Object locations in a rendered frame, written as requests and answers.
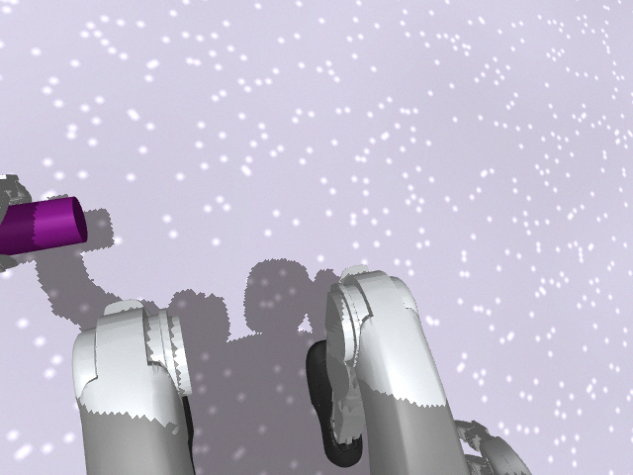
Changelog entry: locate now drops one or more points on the right robot foot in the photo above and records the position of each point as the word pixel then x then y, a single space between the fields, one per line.
pixel 342 455

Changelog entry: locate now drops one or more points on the right robot hand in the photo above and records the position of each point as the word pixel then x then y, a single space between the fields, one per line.
pixel 498 458

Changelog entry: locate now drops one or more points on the bottle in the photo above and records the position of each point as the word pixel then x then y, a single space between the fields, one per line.
pixel 42 225

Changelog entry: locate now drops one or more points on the left robot hand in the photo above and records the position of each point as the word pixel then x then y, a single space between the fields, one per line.
pixel 11 191

